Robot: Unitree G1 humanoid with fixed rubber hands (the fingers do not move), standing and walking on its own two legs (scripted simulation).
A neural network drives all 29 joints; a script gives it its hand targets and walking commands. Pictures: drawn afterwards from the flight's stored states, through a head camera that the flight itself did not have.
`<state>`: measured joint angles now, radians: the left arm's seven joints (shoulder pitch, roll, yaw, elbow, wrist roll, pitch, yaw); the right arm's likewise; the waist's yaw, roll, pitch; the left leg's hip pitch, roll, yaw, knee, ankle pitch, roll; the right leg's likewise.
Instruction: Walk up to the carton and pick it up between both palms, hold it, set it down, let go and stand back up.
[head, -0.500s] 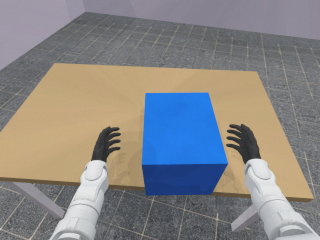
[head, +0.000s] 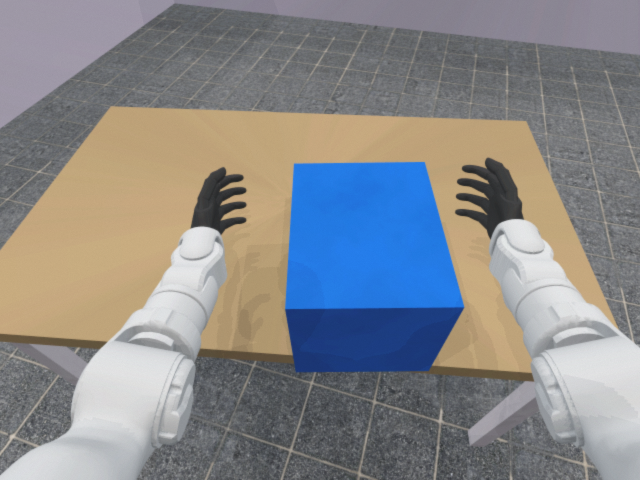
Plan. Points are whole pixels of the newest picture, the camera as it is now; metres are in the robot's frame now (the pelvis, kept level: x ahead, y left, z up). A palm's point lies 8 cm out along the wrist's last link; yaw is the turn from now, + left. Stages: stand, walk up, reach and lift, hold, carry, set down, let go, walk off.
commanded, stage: reach and lift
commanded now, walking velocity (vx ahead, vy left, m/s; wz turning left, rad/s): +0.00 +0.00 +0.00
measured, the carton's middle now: (360, 266) +0.45 -0.03 -0.03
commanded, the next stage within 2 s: none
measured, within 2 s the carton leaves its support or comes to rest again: neither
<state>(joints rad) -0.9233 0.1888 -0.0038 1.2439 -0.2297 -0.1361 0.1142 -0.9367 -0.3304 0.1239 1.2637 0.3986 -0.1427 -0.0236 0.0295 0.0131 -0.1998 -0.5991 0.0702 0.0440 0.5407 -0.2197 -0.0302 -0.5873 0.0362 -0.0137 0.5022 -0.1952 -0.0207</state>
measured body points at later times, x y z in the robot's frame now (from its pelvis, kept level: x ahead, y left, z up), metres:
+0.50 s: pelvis -0.01 +0.00 -0.03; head +0.11 -0.01 +0.41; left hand +0.44 +0.18 -0.02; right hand +0.45 -0.19 -0.01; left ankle +0.01 +0.13 -0.73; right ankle +0.02 -0.10 -0.73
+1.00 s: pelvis +0.00 +0.00 -0.03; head +0.13 -0.02 +0.40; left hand +0.45 +0.15 -0.02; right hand +0.46 -0.17 -0.01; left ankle +0.01 +0.13 -0.73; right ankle +0.02 -0.10 -0.73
